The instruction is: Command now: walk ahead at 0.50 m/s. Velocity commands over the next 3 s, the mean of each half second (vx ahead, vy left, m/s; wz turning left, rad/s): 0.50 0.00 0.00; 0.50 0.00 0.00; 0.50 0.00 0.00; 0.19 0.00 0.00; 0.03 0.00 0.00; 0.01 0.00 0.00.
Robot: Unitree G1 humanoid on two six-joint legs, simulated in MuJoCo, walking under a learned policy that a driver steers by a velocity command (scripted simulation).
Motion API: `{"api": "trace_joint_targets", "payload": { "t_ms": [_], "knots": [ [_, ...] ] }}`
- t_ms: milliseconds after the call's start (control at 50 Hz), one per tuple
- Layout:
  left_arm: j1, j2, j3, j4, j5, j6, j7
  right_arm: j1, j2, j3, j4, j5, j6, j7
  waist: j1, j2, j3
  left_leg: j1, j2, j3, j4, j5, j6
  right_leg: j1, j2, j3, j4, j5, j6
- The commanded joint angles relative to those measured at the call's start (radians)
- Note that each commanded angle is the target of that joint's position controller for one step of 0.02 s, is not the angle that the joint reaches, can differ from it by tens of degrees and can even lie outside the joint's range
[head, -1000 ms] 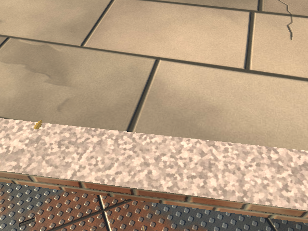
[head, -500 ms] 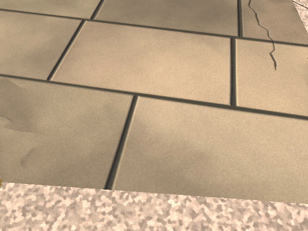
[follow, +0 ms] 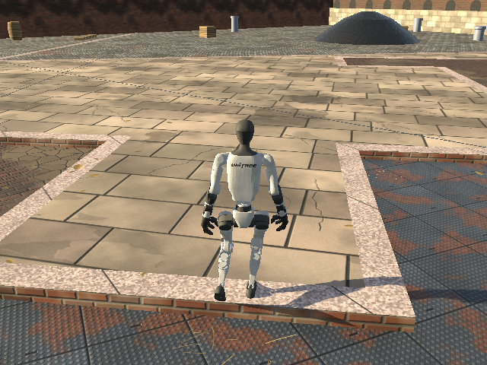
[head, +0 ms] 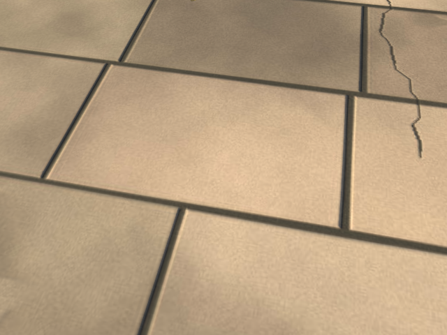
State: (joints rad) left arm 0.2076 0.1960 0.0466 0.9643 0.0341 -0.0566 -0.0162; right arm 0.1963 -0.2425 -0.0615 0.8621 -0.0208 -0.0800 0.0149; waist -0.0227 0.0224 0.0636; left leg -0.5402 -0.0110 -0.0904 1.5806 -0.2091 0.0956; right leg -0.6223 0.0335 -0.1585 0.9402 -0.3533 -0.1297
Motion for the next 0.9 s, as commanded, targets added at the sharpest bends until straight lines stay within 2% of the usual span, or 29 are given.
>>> {"api": "trace_joint_targets", "payload": {
  "t_ms": [20, 40, 60, 80, 100, 120, 160, 180, 240, 320, 360, 400, 440, 460, 480, 500, 520, 540, 560, 580, 600, 620, 640, 680, 700, 740, 800, 860, 900],
  "knots": [
    [0.079, 0.001, 0.001, 0.021, -0.001, -0.066, -0.016, 0.134, 0.064, 0.028, -0.056, -0.004, 0.033, -0.022, -0.058, -0.083, -0.095, -0.197, 0.031, -0.044, 0.173, -0.013, 0.052, 0.155, -0.252, 0.492, -0.558, 0.201, -0.067],
    [0.08, 0.019, 0.007, 0.035, -0.012, -0.073, -0.018, 0.11, 0.072, 0.036, -0.078, -0.016, 0.037, -0.027, -0.087, -0.053, -0.085, -0.229, 0.043, -0.067, 0.1, 0.017, 0.057, 0.148, -0.227, 0.423, -0.579, 0.176, -0.033],
    [0.059, 0.036, 0.01, 0.009, -0.014, -0.068, -0.012, 0.1, 0.051, 0.037, -0.083, -0.019, 0.04, -0.024, -0.087, -0.018, -0.066, -0.207, 0.06, -0.054, -0.082, 0.077, 0.037, 0.129, -0.19, 0.332, -0.635, 0.139, -0.001],
    [0.082, 0.042, 0.01, 0.012, -0.017, -0.073, -0.008, 0.041, 0.025, 0.034, -0.104, -0.025, 0.043, -0.02, -0.067, -0.019, -0.031, -0.187, 0.056, -0.01, -0.195, 0.125, 0.018, 0.115, -0.162, 0.277, -0.68, 0.214, 0.015],
    [0.097, 0.051, 0.007, -0.009, -0.027, -0.075, 0.001, 0.037, -0.011, 0.023, -0.099, -0.022, 0.042, -0.011, -0.048, -0.025, -0.066, -0.177, 0.061, 0.04, -0.269, 0.198, -0.004, 0.195, -0.163, 0.263, -0.719, 0.333, 0.019],
    [0.129, 0.064, 0.009, -0.009, -0.035, -0.077, 0.008, 0.012, -0.017, 0.021, -0.1, -0.016, 0.04, -0.003, -0.032, -0.055, -0.066, -0.195, 0.069, 0.075, -0.336, 0.232, -0.022, 0.255, -0.157, 0.238, -0.731, 0.434, 0.016],
    [0.229, 0.074, 0.013, 0.003, -0.046, -0.08, 0.017, -0.069, -0.003, 0.023, -0.116, -0.009, 0.037, 0.013, 0.023, -0.066, -0.076, -0.226, 0.076, 0.134, -0.482, 0.285, -0.03, 0.406, -0.146, 0.204, -0.738, 0.599, 0.03],
    [0.281, 0.073, 0.013, 0.011, -0.046, -0.078, 0.021, -0.107, 0.009, 0.026, -0.118, -0.005, 0.037, 0.016, 0.049, -0.061, -0.082, -0.239, 0.073, 0.157, -0.548, 0.294, -0.032, 0.49, -0.141, 0.193, -0.735, 0.672, 0.05],
    [0.348, 0.081, 0.015, -0.003, -0.035, -0.068, 0.032, -0.196, 0.032, 0.032, -0.132, 0.002, 0.044, 0.02, 0.091, -0.107, -0.062, -0.257, 0.062, 0.177, -0.722, 0.3, -0.052, 0.642, -0.163, 0.21, -0.762, 0.68, 0.052],
    [0.396, 0.071, 0.012, -0.01, -0.018, -0.054, 0.04, -0.279, 0.015, 0.029, -0.148, 0.005, 0.046, 0.022, 0.11, -0.11, -0.004, -0.274, 0.051, 0.186, -0.878, 0.215, -0.062, 0.795, -0.211, 0.229, -0.784, 0.705, 0.011],
    [0.409, 0.076, 0.011, -0.005, -0.013, -0.05, 0.045, -0.303, 0.015, 0.032, -0.156, 0.003, 0.041, 0.021, 0.109, -0.098, 0.01, -0.242, 0.032, 0.2, -0.943, 0.159, -0.047, 0.848, -0.225, 0.22, -0.759, 0.802, -0.002],
    [0.387, 0.089, 0.012, -0.005, -0.01, -0.051, 0.049, -0.283, 0.011, 0.031, -0.151, 0.004, 0.032, 0.016, 0.084, -0.095, 0.006, -0.134, -0.006, 0.228, -1.001, 0.094, -0.013, 0.847, -0.225, 0.186, -0.696, 1.013, -0.001],
    [0.368, 0.119, 0.018, 0.0, -0.009, -0.051, 0.055, -0.188, -0.01, 0.021, -0.122, 0.001, 0.027, 0.001, 0.04, -0.125, -0.033, 0.023, -0.063, 0.255, -1.026, 0.011, 0.034, 0.832, -0.232, 0.175, -0.572, 1.312, 0.011],
    [0.359, 0.131, 0.02, 0.001, -0.008, -0.047, 0.056, -0.091, -0.035, 0.008, -0.091, 0.003, 0.021, -0.007, -0.003, -0.126, -0.076, 0.124, -0.083, 0.246, -1.059, -0.002, 0.057, 0.828, -0.231, 0.18, -0.464, 1.367, 0.014],
    [0.319, 0.15, 0.024, -0.006, -0.015, -0.043, 0.054, 0.051, -0.053, -0.005, -0.049, 0.0, 0.012, -0.017, -0.077, -0.122, -0.133, 0.306, -0.062, 0.208, -1.126, 0.058, 0.085, 0.75, -0.225, 0.174, -0.317, 1.284, 0.014],
    [0.262, 0.137, 0.019, -0.038, -0.028, -0.047, 0.049, 0.217, -0.097, -0.022, -0.01, -0.02, 0.004, -0.029, -0.159, -0.089, -0.222, 0.574, 0.06, 0.083, -1.146, 0.043, 0.133, 0.548, -0.196, 0.162, -0.1, 1.004, 0.01],
    [0.32, 0.037, -0.001, -0.083, -0.064, -0.047, 0.035, 0.3, -0.198, -0.05, 0.0, -0.048, 0.004, -0.032, -0.116, 0.135, -0.32, 0.871, 0.382, -0.391, -1.169, 0.064, 0.286, 0.157, -0.01, 0.091, 0.324, 0.253, 0.061],
    [0.315, 0.102, 0.019, -0.082, -0.038, -0.044, 0.037, 0.219, -0.155, -0.044, -0.003, -0.007, 0.013, -0.018, -0.069, 0.057, -0.295, 0.799, 0.426, -0.586, -1.289, 0.073, 0.326, 0.026, 0.04, 0.207, 0.454, -0.11, 0.043],
    [0.217, 0.113, 0.024, -0.11, -0.025, -0.045, 0.033, 0.114, -0.112, -0.032, -0.019, 0.014, 0.014, -0.012, -0.025, 0.012, -0.128, 0.642, 0.376, -0.411, -1.329, 0.016, 0.287, -0.027, -0.026, 0.244, 0.425, -0.018, 0.035],
    [0.182, 0.114, 0.023, -0.118, -0.025, -0.048, 0.025, 0.067, -0.053, -0.016, -0.025, 0.011, 0.007, -0.005, -0.002, -0.026, -0.058, 0.529, 0.331, -0.306, -1.373, 0.053, 0.245, -0.009, -0.052, 0.238, 0.373, 0.033, 0.034],
    [0.178, 0.102, 0.024, -0.114, -0.024, -0.039, 0.019, 0.06, -0.022, -0.005, -0.018, 0.007, -0.003, -0.006, 0.026, -0.038, -0.021, 0.453, 0.28, -0.214, -1.398, 0.101, 0.198, 0.023, -0.077, 0.231, 0.322, 0.055, 0.038],
    [0.19, 0.08, 0.019, -0.108, -0.011, -0.023, 0.011, 0.061, 0.009, 0.007, -0.002, 0.009, -0.012, -0.011, 0.053, -0.028, -0.01, 0.401, 0.215, -0.131, -1.425, 0.115, 0.141, 0.061, -0.097, 0.221, 0.282, 0.081, 0.047],
    [0.22, 0.061, 0.014, -0.108, -0.005, -0.012, 0.0, 0.088, -0.013, 0.005, 0.008, 0.009, -0.022, -0.014, 0.064, 0.021, -0.021, 0.375, 0.222, -0.106, -1.441, 0.166, 0.148, 0.088, -0.1, 0.208, 0.256, 0.089, 0.059],
    [0.177, 0.054, 0.013, -0.127, 0.007, 0.001, -0.01, 0.151, -0.047, -0.001, 0.04, 0.018, -0.037, -0.011, 0.067, 0.022, 0.003, 0.372, 0.207, -0.058, -1.456, 0.272, 0.147, 0.036, -0.121, 0.177, 0.206, 0.114, 0.085],
    [0.125, 0.059, 0.012, -0.143, 0.007, 0.005, -0.013, 0.165, -0.062, -0.004, 0.044, 0.017, -0.039, -0.011, 0.059, 0.011, 0.013, 0.379, 0.192, -0.036, -1.471, 0.291, 0.139, 0.0, -0.136, 0.162, 0.175, 0.148, 0.096],
    [0.011, 0.064, 0.01, -0.184, 0.001, 0.008, -0.019, 0.206, -0.063, 0.0, 0.054, 0.016, -0.04, -0.007, 0.034, 0.013, 0.03, 0.401, 0.162, 0.015, -1.474, 0.405, 0.119, -0.047, -0.148, 0.128, 0.053, 0.236, 0.109],
    [-0.112, 0.04, -0.005, -0.22, -0.008, 0.008, -0.024, 0.259, -0.064, 0.003, 0.065, 0.014, -0.038, -0.004, -0.005, 0.037, 0.023, 0.428, 0.128, 0.073, -1.458, 0.507, 0.076, 0.002, -0.123, 0.083, -0.16, 0.342, 0.114],
    [-0.207, 0.045, -0.011, -0.25, -0.014, 0.006, -0.019, 0.316, -0.078, 0.004, 0.082, 0.015, -0.035, -0.013, -0.037, 0.049, 0.023, 0.531, 0.158, 0.07, -1.446, 0.55, 0.064, 0.009, -0.098, 0.062, -0.292, 0.391, 0.099],
    [-0.24, 0.059, -0.009, -0.265, -0.014, 0.001, -0.015, 0.326, -0.086, 0.004, 0.09, 0.009, -0.03, -0.021, -0.036, 0.053, 0.022, 0.615, 0.19, 0.065, -1.416, 0.587, 0.071, 0.006, -0.087, 0.074, -0.345, 0.364, 0.078]
  ]
}}
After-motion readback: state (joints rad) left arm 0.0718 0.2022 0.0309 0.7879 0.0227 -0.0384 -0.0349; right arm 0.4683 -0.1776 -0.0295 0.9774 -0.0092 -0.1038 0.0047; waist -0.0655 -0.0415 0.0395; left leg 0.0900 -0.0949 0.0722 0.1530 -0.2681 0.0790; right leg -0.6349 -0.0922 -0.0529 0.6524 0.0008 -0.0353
